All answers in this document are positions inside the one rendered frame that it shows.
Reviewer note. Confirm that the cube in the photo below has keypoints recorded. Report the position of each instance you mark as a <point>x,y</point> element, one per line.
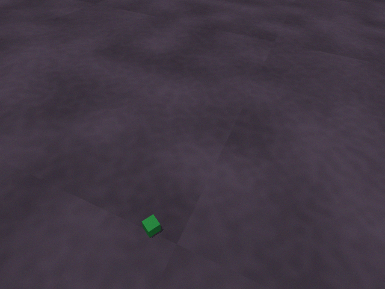
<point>151,225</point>

